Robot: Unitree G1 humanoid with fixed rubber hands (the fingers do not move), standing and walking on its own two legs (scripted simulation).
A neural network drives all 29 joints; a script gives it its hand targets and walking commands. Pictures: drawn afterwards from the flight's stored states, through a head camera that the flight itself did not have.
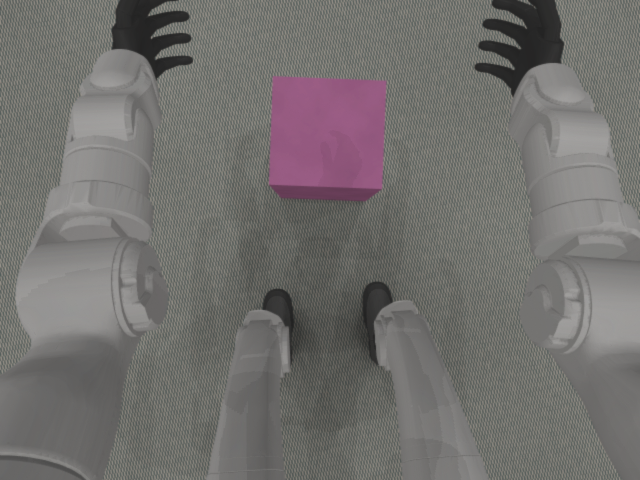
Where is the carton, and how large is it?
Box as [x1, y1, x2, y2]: [269, 76, 385, 200]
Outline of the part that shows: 273,76 269,184 281,197 342,200 366,200 381,189 385,81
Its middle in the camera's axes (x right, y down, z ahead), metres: +0.02 -0.21 +0.85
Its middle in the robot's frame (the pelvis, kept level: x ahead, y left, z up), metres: +0.55 -0.02 -0.53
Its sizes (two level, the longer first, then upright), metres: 0.210 0.200 0.250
